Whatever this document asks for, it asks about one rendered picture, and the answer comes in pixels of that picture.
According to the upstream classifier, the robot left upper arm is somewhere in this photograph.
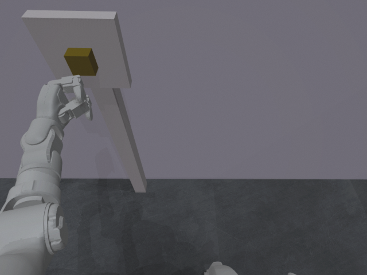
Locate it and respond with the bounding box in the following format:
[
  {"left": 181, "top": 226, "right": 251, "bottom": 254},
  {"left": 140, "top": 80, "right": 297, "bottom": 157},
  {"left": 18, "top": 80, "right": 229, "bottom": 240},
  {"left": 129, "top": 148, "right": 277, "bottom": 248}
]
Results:
[{"left": 0, "top": 202, "right": 68, "bottom": 275}]

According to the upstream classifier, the panel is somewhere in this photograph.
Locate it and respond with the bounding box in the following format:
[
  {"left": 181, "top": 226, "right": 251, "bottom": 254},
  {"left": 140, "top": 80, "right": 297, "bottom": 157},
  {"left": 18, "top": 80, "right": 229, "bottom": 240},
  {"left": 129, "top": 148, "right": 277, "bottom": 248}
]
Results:
[{"left": 21, "top": 10, "right": 147, "bottom": 193}]

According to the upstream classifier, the left robot forearm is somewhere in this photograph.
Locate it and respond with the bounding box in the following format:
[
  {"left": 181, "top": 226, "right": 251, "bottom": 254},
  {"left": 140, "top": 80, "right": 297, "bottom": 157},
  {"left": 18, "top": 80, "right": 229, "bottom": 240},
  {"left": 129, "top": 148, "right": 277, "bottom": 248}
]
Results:
[{"left": 0, "top": 118, "right": 64, "bottom": 214}]

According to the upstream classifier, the left robot hand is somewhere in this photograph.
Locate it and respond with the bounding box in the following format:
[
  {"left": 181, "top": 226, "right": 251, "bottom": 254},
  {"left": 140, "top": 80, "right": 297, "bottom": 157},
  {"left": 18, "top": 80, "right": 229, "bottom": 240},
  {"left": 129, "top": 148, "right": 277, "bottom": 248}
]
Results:
[{"left": 36, "top": 75, "right": 93, "bottom": 129}]

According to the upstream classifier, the right robot shin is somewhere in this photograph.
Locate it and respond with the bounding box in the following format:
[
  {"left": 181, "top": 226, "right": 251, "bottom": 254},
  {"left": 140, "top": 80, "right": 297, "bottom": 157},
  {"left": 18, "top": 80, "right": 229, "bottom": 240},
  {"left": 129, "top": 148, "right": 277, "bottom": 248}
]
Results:
[{"left": 210, "top": 262, "right": 222, "bottom": 268}]

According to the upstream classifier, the button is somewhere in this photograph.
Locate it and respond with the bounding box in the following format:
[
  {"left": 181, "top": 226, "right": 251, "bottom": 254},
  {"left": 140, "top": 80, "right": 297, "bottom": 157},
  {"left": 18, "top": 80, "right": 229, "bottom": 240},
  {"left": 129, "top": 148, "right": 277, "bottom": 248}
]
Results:
[{"left": 64, "top": 48, "right": 98, "bottom": 76}]

